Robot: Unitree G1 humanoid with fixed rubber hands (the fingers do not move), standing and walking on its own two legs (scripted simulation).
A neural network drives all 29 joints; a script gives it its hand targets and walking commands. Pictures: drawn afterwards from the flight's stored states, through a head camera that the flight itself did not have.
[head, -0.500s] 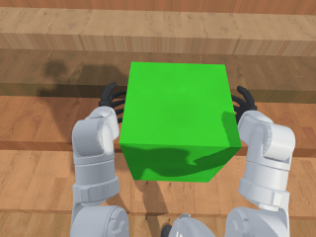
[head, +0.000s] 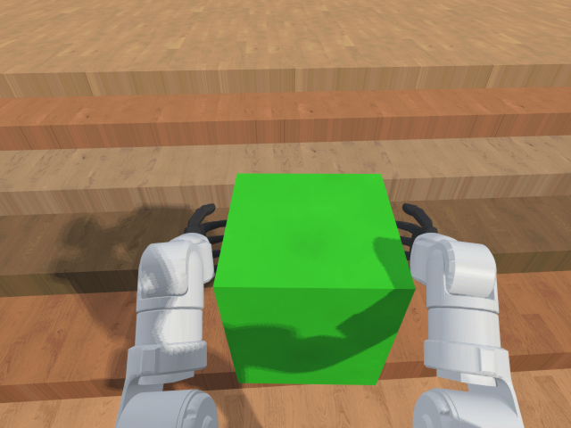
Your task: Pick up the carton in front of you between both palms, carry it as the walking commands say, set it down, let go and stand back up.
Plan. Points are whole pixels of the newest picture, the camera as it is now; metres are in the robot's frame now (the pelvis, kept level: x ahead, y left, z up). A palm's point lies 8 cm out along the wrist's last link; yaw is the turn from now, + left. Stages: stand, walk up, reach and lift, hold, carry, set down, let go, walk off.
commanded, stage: carry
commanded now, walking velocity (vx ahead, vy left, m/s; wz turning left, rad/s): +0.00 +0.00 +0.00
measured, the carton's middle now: (307, 281) +0.34 -0.03 +0.07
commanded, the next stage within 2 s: none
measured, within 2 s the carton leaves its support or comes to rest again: neither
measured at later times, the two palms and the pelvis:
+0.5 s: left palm (159, 262) +0.33 +0.18 +0.13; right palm (384, 259) +0.32 -0.12 +0.13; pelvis +0.00 +0.03 +0.00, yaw +0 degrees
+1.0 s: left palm (150, 267) +0.32 +0.18 +0.13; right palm (378, 264) +0.31 -0.11 +0.13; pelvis -0.01 +0.04 +0.00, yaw +0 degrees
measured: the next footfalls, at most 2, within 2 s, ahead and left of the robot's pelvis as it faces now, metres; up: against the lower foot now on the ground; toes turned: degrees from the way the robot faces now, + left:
none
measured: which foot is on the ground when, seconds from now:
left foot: down 0.00-1.00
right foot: down 0.00-1.00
